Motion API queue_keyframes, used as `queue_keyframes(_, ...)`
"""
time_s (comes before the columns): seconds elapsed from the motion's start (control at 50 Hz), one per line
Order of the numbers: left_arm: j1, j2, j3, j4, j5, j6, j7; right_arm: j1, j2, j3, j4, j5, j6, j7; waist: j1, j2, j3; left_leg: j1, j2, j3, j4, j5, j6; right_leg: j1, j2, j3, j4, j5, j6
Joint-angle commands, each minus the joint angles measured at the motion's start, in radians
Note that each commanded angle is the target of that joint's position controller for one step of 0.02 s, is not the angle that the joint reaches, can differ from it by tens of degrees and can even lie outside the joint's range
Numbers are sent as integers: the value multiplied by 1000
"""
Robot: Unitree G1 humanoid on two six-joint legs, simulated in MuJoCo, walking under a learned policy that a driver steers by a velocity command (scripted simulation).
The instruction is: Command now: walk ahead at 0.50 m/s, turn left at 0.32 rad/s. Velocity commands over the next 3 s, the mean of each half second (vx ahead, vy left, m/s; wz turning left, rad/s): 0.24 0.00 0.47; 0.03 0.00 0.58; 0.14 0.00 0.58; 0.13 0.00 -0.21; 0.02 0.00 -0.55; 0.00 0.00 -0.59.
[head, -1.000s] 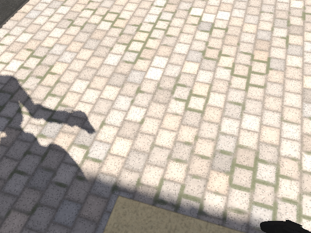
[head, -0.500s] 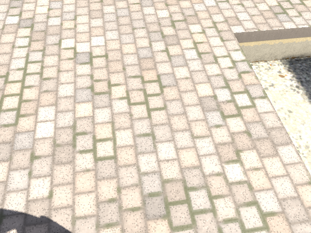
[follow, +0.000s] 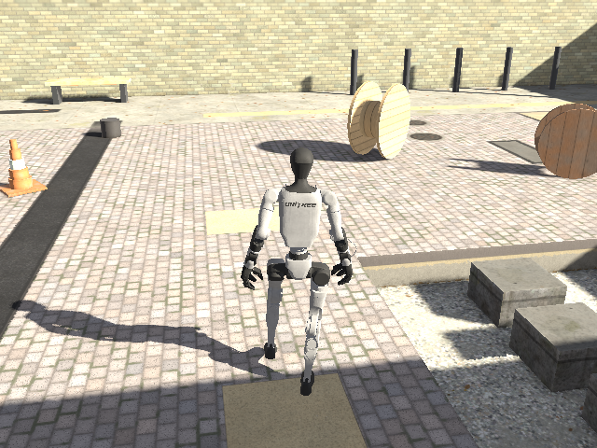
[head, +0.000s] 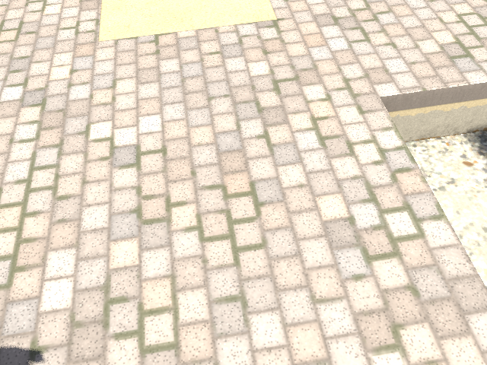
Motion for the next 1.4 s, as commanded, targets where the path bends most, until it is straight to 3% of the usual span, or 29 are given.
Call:
queue_keyframes(0.02, 3, 108, 17, -34, -1, -21, 12, -103, -35, 0, -78, -5, -17, 7, 16, -108, 64, -7, -16, 57, -120, 89, 8, -36, -272, 31, -69, 526, -3)
queue_keyframes(0.1, 52, 118, 10, 10, -1, -11, 36, -168, -10, 17, -114, -17, -27, 17, 28, -106, 68, 77, -77, 181, -294, 41, 46, 56, -284, -44, 62, 925, 22)
queue_keyframes(0.16, 5, 174, 24, 7, 3, 3, 58, 60, -60, -2, -57, -25, -34, 4, -69, -167, -63, 316, -165, 192, -331, -63, 107, 55, -297, -56, 394, 1197, 51)
queue_keyframes(0.18, -35, 184, 27, -8, -4, 6, 57, 182, -90, -17, -24, -35, -46, -4, -134, -148, -125, 468, -164, 151, -435, 29, 139, -11, -281, -60, 601, 1043, 56)
queue_keyframes(0.2, -62, 169, 23, -40, -17, 1, 50, 266, -159, -39, -10, -41, -55, -17, -181, -48, -202, 676, -27, 5, -461, 360, 204, -196, -193, -89, 928, 579, 73)
queue_keyframes(0.22, 71, 57, 2, -80, -34, 1, 40, 206, -275, -71, -35, -21, -44, -27, -53, 213, -343, 1021, 310, -429, -343, 1092, 404, -581, -2, -14, 1335, -393, 124)
queue_keyframes(0.24, 45, 120, 7, -76, -4, 8, 37, 226, -264, -80, -50, 35, -36, -27, -111, 1, -462, 1013, 318, -459, -407, 1068, 466, -629, -44, 170, 1382, -296, 120)
queue_keyframes(0.28, -53, 121, 5, -102, 1, 12, 34, 58, -141, -47, -75, 35, -11, -42, -45, -87, -155, 679, 219, -313, -539, 654, 371, -653, -133, 170, 1230, -191, 123)
queue_keyframes(0.32, -58, 117, 8, -112, 25, 53, 30, 14, -97, -31, -79, 30, -3, -47, 2, -80, -59, 483, 124, -227, -600, 534, 303, -574, -155, 164, 1085, -175, 141)
queue_keyframes(0.4, -32, 84, 3, -123, 19, 94, 32, 16, -159, -50, -84, 8, -13, -34, 21, -23, -114, 412, 59, -179, -592, 545, 265, -515, -137, 141, 945, -111, 162)
queue_keyframes(0.56, -217, 111, 11, -195, 10, 114, 43, 56, -176, -67, -110, 2, 29, -45, -58, 56, -88, 490, 40, -357, -611, -16, 211, -605, -131, 187, 717, -80, 173)
queue_keyframes(0.66, -221, 118, 7, -215, -12, 92, 51, 49, -183, -74, -123, -8, 39, -41, -61, 76, -90, 528, 49, -449, -540, 158, 209, -503, -74, 196, 561, -168, 138)
queue_keyframes(0.72, -130, 120, 5, -201, -20, 75, 57, -7, -180, -74, -136, 5, 44, -39, -4, 78, -92, 489, 10, -480, -489, 211, 153, -319, -50, 190, 306, -106, 110)
queue_keyframes(0.74, -87, 134, 9, -191, -10, 66, 64, -34, -166, -69, -146, 17, 45, -42, 22, 52, -87, 418, -33, -457, -445, 95, 103, -203, -89, 210, 147, -6, 100)
queue_keyframes(0.76, -111, 208, 21, -203, 9, 63, 73, 14, -94, -51, -156, 23, 41, -44, -22, -129, -91, 315, -132, -323, -285, -236, 39, -115, -298, 393, 39, 1, 51)
queue_keyframes(0.78, -185, 297, 38, -238, 13, 74, 69, 57, -93, -52, -173, 18, 39, -50, -56, -307, -61, 134, -296, -96, -106, -554, -2, -113, -515, 645, 38, 268, -77)
queue_keyframes(0.8, -136, 251, 37, -226, 8, 82, 61, 47, -178, -72, -153, -18, 41, -51, -31, -208, -77, 153, -205, -69, 95, -560, -18, -151, -530, 592, 89, 417, -152)
queue_keyframes(0.84, -200, 152, 10, -242, 3, 85, 52, 52, -175, -78, -124, -11, 53, -37, -65, -128, -34, 170, -170, -68, 213, -448, -37, -191, -392, 376, 120, 466, -102)
queue_keyframes(0.9, -198, 152, 13, -252, 11, 87, 54, 47, -156, -69, -123, 4, 73, -10, -50, -202, -55, 139, -169, -23, 291, -373, -72, -132, -312, 230, 152, 583, -70)
queue_keyframes(1.02, -95, 183, 37, -225, 12, 86, 48, -64, -125, -50, -169, 10, 87, 4, 13, -211, -57, 111, -121, 13, 125, -373, -84, -22, -369, 204, 160, 536, -102)
queue_keyframes(1.14, -119, 214, 55, -224, 17, 87, 23, -101, -101, -32, -207, 21, 86, 12, 14, -241, -68, 322, -96, 95, -137, -399, -37, -125, -392, 126, 193, 478, -84)
queue_keyframes(1.2, -129, 232, 62, -218, 4, 97, 19, -73, -101, -32, -211, 18, 74, 6, -11, -229, -75, 428, -110, 126, -335, -325, -3, -158, -397, 96, 274, 420, -42)
queue_keyframes(1.22, -128, 229, 63, -216, -1, 101, 17, -30, -101, -32, -197, 7, 64, -1, -36, -188, -98, 532, -128, 128, -467, -238, 16, -222, -383, 60, 333, 243, 4)
queue_keyframes(1.24, -94, 195, 55, -213, 9, 105, 13, 23, -151, -44, -179, -8, 50, -12, -53, -31, -109, 674, -50, -40, -591, -265, 47, -379, -328, -2, 494, -22, 66)
queue_keyframes(1.26, -118, 82, 21, -283, 25, 114, 5, 77, -295, -75, -196, -4, 40, -17, -47, 253, -103, 780, 258, -506, -662, -385, 158, -684, -163, -73, 790, -464, 139)
queue_keyframes(1.28, -230, 159, 32, -319, 41, 122, 13, 142, -322, -91, -185, -1, 40, -16, -139, 186, -54, 672, 303, -621, -714, -426, 284, -769, -117, 106, 864, -431, 132)
queue_keyframes(1.32, -241, 205, 50, -298, 12, 110, -5, 57, -198, -51, -172, 8, 47, -22, -67, 114, 91, 570, 189, -471, -774, -654, 241, -776, -167, 143, 850, -211, 120)
queue_keyframes(1.36, -183, 200, 54, -250, 29, 95, -18, 9, -171, -39, -182, 11, 32, -34, -34, 112, 80, 568, 91, -372, -784, -491, 202, -713, -166, 130, 818, -87, 133)
queue_keyframes(1.4, -166, 172, 48, -228, 36, 91, -27, 43, -169, -37, -165, 13, 7, -29, -26, 48, 29, 602, 69, -335, -766, -354, 203, -690, -154, 128, 809, -25, 139)
Next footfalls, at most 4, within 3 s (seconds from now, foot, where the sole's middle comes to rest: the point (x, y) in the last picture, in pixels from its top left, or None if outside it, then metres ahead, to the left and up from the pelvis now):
0.20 left None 0.26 0.09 -0.78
0.76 right None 0.33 -0.08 -0.78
1.24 left None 0.19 0.08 -0.78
1.74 right None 0.45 0.13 -0.78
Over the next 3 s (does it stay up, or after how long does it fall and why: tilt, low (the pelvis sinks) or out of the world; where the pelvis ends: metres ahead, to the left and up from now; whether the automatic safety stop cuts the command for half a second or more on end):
stays up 0.34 0.13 0.00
